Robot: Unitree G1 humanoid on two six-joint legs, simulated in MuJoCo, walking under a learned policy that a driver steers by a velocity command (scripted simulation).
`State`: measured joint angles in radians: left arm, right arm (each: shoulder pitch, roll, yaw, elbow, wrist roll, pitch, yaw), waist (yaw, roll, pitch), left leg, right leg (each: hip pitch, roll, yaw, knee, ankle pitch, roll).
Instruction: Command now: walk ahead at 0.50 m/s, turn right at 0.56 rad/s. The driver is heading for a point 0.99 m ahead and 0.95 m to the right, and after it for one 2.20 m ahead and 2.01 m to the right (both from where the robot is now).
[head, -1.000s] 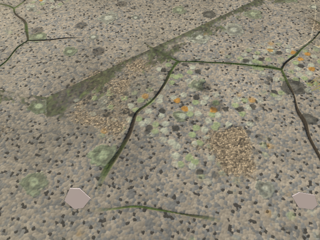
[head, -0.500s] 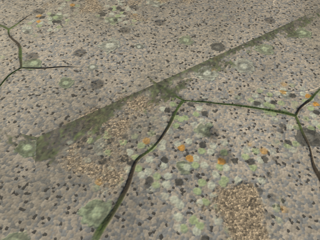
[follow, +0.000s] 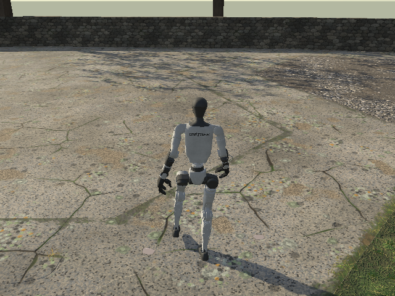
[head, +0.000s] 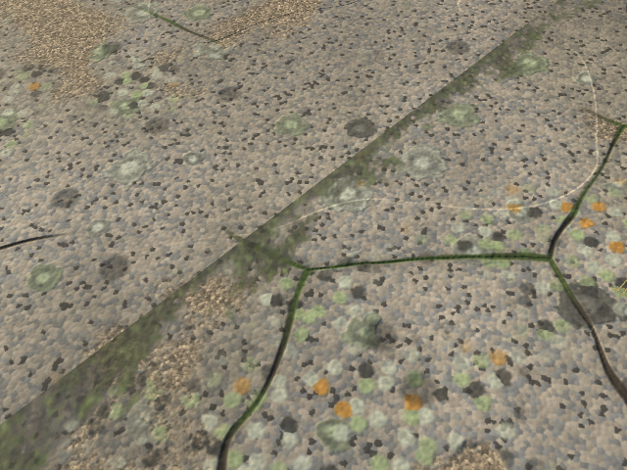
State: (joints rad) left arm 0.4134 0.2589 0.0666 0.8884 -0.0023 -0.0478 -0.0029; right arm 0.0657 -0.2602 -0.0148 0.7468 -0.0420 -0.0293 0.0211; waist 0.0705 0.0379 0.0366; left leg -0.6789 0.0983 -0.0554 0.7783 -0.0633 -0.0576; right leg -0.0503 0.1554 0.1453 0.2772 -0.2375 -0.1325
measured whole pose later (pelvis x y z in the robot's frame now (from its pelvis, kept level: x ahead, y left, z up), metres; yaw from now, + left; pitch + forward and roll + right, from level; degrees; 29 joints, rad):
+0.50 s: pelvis +0.27 +0.03 +0.00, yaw -18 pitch +1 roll +1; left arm 0.14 0.30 0.06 0.72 0.03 0.01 -0.07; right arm 0.39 -0.27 -0.04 0.84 -0.02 -0.09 0.00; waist -0.05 -0.05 0.02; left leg -0.05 -0.01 0.17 0.26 -0.23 0.03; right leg -0.68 -0.06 0.03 0.96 -0.12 -0.03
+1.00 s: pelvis +0.49 -0.12 +0.00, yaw -36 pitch +2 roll +0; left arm 0.39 0.28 0.06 0.80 0.00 -0.04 -0.01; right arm 0.15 -0.28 -0.03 0.70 -0.05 -0.01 0.02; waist 0.04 0.04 0.03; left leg -0.66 0.12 -0.03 0.91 -0.18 -0.06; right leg -0.12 0.15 0.09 0.31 -0.20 -0.13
